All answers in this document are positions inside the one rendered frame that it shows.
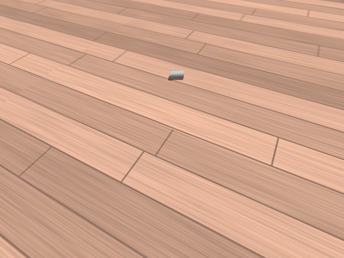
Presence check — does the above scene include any can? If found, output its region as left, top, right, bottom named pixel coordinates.
left=170, top=70, right=184, bottom=78

